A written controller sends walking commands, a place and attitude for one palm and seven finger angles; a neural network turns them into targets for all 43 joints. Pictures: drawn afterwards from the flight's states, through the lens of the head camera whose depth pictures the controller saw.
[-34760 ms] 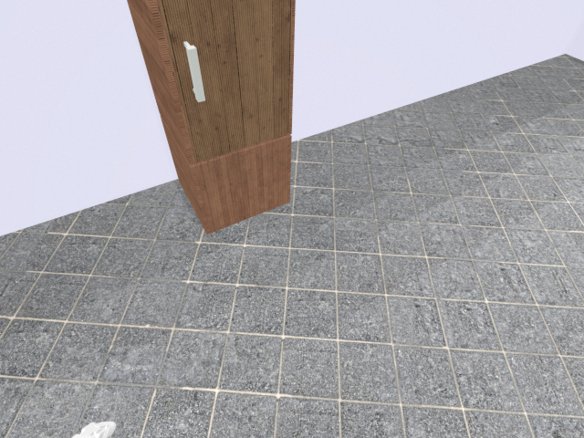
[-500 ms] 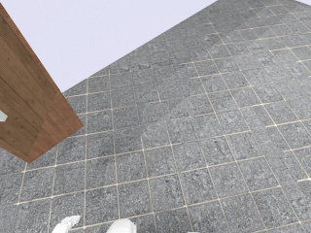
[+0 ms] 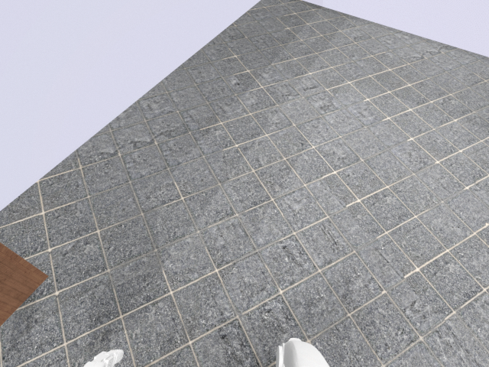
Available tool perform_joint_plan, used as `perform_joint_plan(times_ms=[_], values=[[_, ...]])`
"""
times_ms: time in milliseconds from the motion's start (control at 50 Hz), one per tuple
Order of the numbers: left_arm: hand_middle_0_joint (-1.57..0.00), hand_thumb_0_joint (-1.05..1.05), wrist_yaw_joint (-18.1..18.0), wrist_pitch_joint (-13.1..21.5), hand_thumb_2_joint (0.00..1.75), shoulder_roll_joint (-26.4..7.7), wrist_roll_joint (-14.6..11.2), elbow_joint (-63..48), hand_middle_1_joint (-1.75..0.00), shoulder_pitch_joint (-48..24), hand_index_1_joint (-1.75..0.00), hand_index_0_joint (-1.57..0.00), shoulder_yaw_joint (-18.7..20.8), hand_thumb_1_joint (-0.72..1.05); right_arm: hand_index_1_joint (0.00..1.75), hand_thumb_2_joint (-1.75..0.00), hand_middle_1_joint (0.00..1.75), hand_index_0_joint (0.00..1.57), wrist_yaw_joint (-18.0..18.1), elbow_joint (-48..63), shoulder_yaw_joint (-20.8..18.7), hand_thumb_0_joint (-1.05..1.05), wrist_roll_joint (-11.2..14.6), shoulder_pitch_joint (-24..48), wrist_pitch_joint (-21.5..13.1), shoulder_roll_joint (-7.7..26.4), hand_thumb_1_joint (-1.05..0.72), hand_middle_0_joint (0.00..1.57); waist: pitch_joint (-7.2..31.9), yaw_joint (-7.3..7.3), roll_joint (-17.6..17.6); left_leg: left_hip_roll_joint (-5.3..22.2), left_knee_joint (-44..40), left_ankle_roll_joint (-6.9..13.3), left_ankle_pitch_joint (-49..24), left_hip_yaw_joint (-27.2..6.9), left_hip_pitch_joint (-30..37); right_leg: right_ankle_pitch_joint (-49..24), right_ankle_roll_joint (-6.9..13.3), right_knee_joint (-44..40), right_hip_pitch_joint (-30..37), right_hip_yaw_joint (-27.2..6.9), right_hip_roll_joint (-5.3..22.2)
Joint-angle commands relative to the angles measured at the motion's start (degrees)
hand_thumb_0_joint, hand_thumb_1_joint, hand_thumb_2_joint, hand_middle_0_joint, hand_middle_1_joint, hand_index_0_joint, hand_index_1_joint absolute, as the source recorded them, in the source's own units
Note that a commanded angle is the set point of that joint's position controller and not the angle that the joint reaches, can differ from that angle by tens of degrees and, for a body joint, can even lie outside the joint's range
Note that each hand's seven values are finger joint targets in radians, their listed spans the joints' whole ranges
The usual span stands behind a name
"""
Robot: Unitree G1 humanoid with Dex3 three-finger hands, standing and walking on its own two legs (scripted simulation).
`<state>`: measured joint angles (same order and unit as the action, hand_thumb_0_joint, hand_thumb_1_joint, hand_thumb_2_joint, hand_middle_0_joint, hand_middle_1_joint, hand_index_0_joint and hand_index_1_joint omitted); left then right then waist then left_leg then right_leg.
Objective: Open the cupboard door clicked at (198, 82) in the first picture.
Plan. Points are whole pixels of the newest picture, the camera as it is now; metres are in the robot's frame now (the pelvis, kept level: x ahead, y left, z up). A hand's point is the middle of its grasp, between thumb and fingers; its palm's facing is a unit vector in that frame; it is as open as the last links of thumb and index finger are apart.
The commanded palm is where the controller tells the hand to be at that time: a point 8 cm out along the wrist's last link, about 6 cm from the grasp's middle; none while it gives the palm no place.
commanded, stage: walk to a spot facing it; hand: left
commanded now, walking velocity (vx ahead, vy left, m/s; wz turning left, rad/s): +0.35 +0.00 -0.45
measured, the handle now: out of the picture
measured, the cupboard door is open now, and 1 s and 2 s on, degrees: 43 43 43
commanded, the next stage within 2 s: turn to face it in 0.96 s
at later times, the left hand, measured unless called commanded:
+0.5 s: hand (192, 279) +0.29 +0.12 -0.18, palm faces -0.14 -0.97 -0.21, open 7.2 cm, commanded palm none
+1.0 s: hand (242, 166) +0.61 +0.04 -0.17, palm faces -0.32 -0.93 -0.20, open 7.4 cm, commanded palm none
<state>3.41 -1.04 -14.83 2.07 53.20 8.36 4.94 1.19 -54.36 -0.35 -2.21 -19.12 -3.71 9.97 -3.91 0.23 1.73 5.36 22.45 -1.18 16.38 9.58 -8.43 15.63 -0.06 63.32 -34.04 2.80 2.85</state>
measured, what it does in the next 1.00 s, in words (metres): walks ahead, turning right: right foot, then left foot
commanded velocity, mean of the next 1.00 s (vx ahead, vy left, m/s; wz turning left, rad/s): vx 0.35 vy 0.00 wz -0.23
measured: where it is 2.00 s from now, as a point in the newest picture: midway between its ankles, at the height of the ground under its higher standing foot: (296, 251)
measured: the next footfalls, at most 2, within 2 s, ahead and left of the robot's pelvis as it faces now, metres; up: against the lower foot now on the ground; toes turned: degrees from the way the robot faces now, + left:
right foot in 0.18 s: +0.19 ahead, -0.14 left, +0.00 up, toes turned -12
left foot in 0.62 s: +0.45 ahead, +0.04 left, +0.00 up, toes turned -4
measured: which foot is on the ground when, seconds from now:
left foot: down 0.00-0.18, up 0.20-0.60, down 0.62-1.00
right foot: up 0.00-0.16, down 0.18-0.62, up 0.64-1.00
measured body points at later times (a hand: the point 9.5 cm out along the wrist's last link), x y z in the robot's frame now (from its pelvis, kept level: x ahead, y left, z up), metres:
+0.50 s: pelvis +0.23 -0.06 +0.00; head +0.27 -0.06 +0.44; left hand +0.30 +0.18 -0.16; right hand +0.27 -0.31 -0.15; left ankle +0.34 +0.07 -0.71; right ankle +0.16 -0.13 -0.74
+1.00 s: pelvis +0.47 -0.12 -0.01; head +0.49 -0.13 +0.44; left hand +0.63 +0.09 -0.15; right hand +0.33 -0.32 -0.16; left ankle +0.41 +0.04 -0.74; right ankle +0.52 -0.25 -0.73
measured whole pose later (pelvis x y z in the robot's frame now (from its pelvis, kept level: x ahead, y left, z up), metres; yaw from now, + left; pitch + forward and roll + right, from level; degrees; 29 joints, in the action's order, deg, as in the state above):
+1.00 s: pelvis +0.47 -0.12 -0.01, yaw -18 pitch +1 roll +1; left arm 2.5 0.9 -11.6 2.0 57.4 8.5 3.6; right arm 0.3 -62.9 -2.4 -2.1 -23.3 -2.2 11.2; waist -3.0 -1.8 0.1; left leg 6.0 24.6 -3.5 21.6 12.8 -2.3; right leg 10.8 1.3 35.4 -25.6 6.5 4.2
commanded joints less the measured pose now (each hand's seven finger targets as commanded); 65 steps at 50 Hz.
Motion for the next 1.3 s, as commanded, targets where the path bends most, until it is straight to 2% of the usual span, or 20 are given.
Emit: perform_joint_plan(times_ms=[0,80,120,140,160,180,220,300,500,560,600,700,780,920,960,980,1000,1020,1140,1280], values=[[-0.2,0.0,0.93,1.51,0.9,1.4,-0.44,-6.15,-0.3,-8.23,-0.3,-0.2,-1.64,0.9,0.3,-0.9,0.3,0.2,0.26,0.11,-3.0,0.0,0.04,-7.76,-0.91,10.37,-0.9,0.2,2.98,-3.52,-10.96,11.99,-7.05,5.45,-24.69,-1.63,8.49,-2.92,0.27,-15.59,-1.34,2.43,0.91],[-0.2,0.0,0.61,1.54,0.9,-0.35,-0.49,-5.74,-0.3,-8.64,-0.3,-0.2,-1.26,0.9,0.3,-0.9,0.3,0.2,0.0,-1.05,-2.98,0.0,-0.11,-7.65,-0.2,11.34,-0.9,0.2,1.31,-2.35,-9.63,14.31,-4.05,5.4,-29.98,0.22,5.2,-1.41,2.47,-24.72,10.01,5.23,-1.64],[-0.2,0.0,-0.09,2.07,0.9,-3.02,-0.35,-2.12,-0.3,3.13,-0.3,-0.2,-0.22,0.9,0.3,-0.9,0.3,0.2,-0.15,-0.84,-2.89,0.0,0.34,-4.79,0.13,11.92,-0.9,0.2,5.35,4.14,-5.51,11.9,11.05,3.31,-35.91,2.98,-1.45,-2.83,4.87,-30.15,28.39,5.61,-4.01],[-0.2,0.0,-0.86,2.73,0.9,-7.71,0.05,1.08,-0.3,13.79,-0.3,-0.2,1.18,0.9,0.3,-0.9,0.3,0.2,-0.71,0.02,-2.5,0.0,1.23,-2.6,-0.17,10.48,-0.9,0.2,11.17,9.15,1.65,7.88,26.68,1.05,-27.51,6.08,-12.91,0.37,7.96,-32.64,45.13,-3.18,2.48],[-0.2,0.0,-1.89,3.06,0.9,-14.68,-0.37,2.91,-0.3,21.72,-0.3,-0.2,3.15,0.9,0.3,-0.9,0.3,0.2,-0.76,2.52,-2.0,0.0,2.32,-2.22,-0.25,6.65,-0.9,0.2,18.25,11.04,16.98,-2.83,48.48,-2.03,17.15,4.3,-28.83,-2.69,14.99,-41.69,55.62,-33.57,20.78],[-0.2,0.0,-2.7,2.85,0.9,-15.65,-1.78,2.73,-0.3,19.38,-0.3,-0.2,3.0,0.9,0.3,-0.9,0.3,0.2,-0.62,3.21,-2.46,0.0,2.14,1.36,-0.01,8.99,-0.9,0.2,15.33,9.65,12.45,-0.39,56.18,-0.61,18.06,-6.68,-33.89,-3.72,16.08,-46.58,51.42,-37.25,21.99],[-0.2,0.0,-3.44,2.75,0.9,-9.29,-1.86,0.28,-0.3,9.04,-0.3,-0.2,1.41,0.9,0.3,-0.9,0.3,0.2,-0.59,2.16,-3.19,0.0,1.68,3.97,0.16,7.81,-0.9,0.2,5.53,4.39,3.72,4.06,54.13,-1.24,7.7,-8.76,-32.75,-6.0,13.9,-47.93,36.34,-26.71,18.18],[-0.2,0.0,-3.55,4.77,0.9,-4.87,-1.13,-0.22,-0.3,3.7,-0.3,-0.2,-0.24,0.9,0.3,-0.9,0.3,0.2,-1.01,-1.07,-2.69,0.0,0.64,-0.77,2.25,4.89,-0.9,0.2,4.09,-2.08,3.79,4.26,38.67,-2.55,3.9,-7.36,-21.11,-19.77,11.74,-48.82,22.94,-11.83,11.6],[-0.2,0.0,-3.28,5.88,0.9,-4.78,-1.13,5.61,-0.3,11.13,-0.3,-0.2,-0.3,0.9,0.3,-0.9,0.3,0.2,-2.67,3.06,-3.02,0.0,0.98,13.43,0.76,4.12,-0.9,0.2,0.16,0.97,4.38,-0.12,14.61,-0.96,-3.99,-4.28,-19.76,-21.97,10.16,-47.96,31.03,-11.82,10.28],[-0.2,0.0,-3.44,5.85,0.9,-4.48,-1.42,5.36,-0.3,9.24,-0.3,-0.2,-0.27,0.9,0.3,-0.9,0.3,0.2,-1.68,-1.25,-3.97,0.0,0.34,1.53,-0.16,7.43,-0.9,0.2,4.49,-5.44,-1.69,-2.28,5.12,1.57,-7.78,-3.59,2.38,-30.71,6.73,-31.16,23.13,-6.63,6.07],[-0.2,0.0,-2.66,6.05,0.9,-0.21,-2.15,3.02,-0.3,11.28,-0.3,-0.2,-1.5,0.9,0.3,-0.9,0.3,0.2,-0.73,-4.51,-6.04,0.0,-0.76,-13.4,-0.23,17.31,-0.9,0.2,15.18,-8.96,-21.28,22.66,-3.76,13.31,-8.17,-35.72,23.47,14.44,2.06,3.47,0.98,0.89,-5.82],[-0.2,0.0,-1.64,3.87,0.9,0.48,-0.48,2.86,-0.3,5.07,-0.3,-0.2,-0.77,0.9,0.3,-0.9,0.3,0.2,-0.09,-1.71,-3.53,0.0,0.2,-0.49,-0.83,8.14,-0.9,0.2,-1.26,-2.0,-7.44,15.94,-12.55,9.14,0.15,-20.33,-2.6,2.29,0.98,8.82,-2.45,-5.04,3.19],[-0.2,0.0,-1.02,2.61,0.9,2.45,-0.47,2.86,-0.3,5.68,-0.3,-0.2,-1.24,0.9,0.3,-0.9,0.3,0.2,-0.33,-3.17,-3.54,0.0,0.57,-0.78,-1.26,7.9,-0.9,0.2,2.47,-0.32,-10.18,11.46,-12.21,7.38,-9.13,-6.33,-1.57,-2.01,-0.12,-7.05,3.24,-0.83,3.58],[-0.2,0.0,-0.71,2.89,0.9,1.63,-0.36,1.25,-0.3,-0.41,-0.3,-0.2,-1.06,0.9,0.3,-0.9,0.3,0.2,-0.82,-5.13,-3.84,0.0,0.1,-3.89,0.09,9.26,-0.9,0.2,-0.4,-1.25,-7.96,12.11,-7.52,6.32,-7.84,-2.33,-1.63,-4.91,0.93,-27.19,13.43,4.92,0.44],[-0.2,0.0,-0.98,3.27,0.9,-0.88,-0.22,3.78,-0.3,7.52,-0.3,-0.2,-0.3,0.9,0.3,-0.9,0.3,0.2,-0.73,-5.34,-3.4,0.0,0.49,-3.15,0.36,9.17,-0.9,0.2,3.22,3.06,-4.61,8.92,4.79,4.01,-14.35,1.25,-3.6,-5.52,2.37,-32.38,26.19,5.12,-1.65],[-0.2,0.0,-1.53,4.03,0.9,-5.12,0.05,6.3,-0.3,15.8,-0.3,-0.2,0.84,0.9,0.3,-0.9,0.3,0.2,-1.08,-4.78,-3.07,0.0,1.13,-2.13,0.24,7.62,-0.9,0.2,7.45,6.89,3.05,4.94,19.7,1.78,-11.69,4.48,-12.96,-2.76,5.74,-35.05,39.22,-4.41,4.8],[-0.2,0.0,-2.37,4.38,0.9,-11.69,-0.31,8.16,-0.3,23.12,-0.3,-0.2,2.47,0.9,0.3,-0.9,0.3,0.2,-1.3,-2.83,-2.45,0.0,1.92,-2.67,-0.01,4.36,-0.9,0.2,12.54,8.72,19.71,-2.95,38.33,-0.64,16.19,4.88,-26.33,-3.99,12.85,-43.87,49.12,-28.3,20.45],[-0.2,0.0,-3.3,4.01,0.9,-11.71,-1.51,7.83,-0.3,22.17,-0.3,-0.2,2.17,0.9,0.3,-0.9,0.3,0.2,-1.14,-1.76,-3.06,0.0,1.93,0.38,0.5,6.7,-0.9,0.2,10.96,8.19,13.56,-0.64,46.59,0.1,19.57,-3.66,-29.25,-4.08,15.3,-48.77,45.59,-32.71,23.15],[-0.2,0.0,-4.37,5.21,0.9,-2.14,-0.93,4.35,-0.3,5.84,-0.3,-0.2,-1.31,0.9,0.3,-0.9,0.3,0.2,-0.68,-5.93,-1.95,0.0,1.39,-3.35,2.65,0.92,-0.9,0.2,5.23,-2.06,4.06,2.54,34.73,-1.24,6.19,-7.66,-17.49,-32.37,9.6,-46.93,23.79,-2.72,15.74],[-0.2,0.0,-4.53,4.02,0.9,-3.47,-1.25,4.06,-0.3,4.7,-0.3,-0.2,-0.55,0.9,0.3,-0.9,0.3,0.2,-1.53,-2.87,-2.02,0.0,1.42,2.8,3.46,1.5,-0.9,0.2,2.82,-1.11,5.53,-0.03,17.67,-1.39,-2.87,-2.39,-15.18,-33.74,6.2,-41.27,26.77,4.99,14.74]])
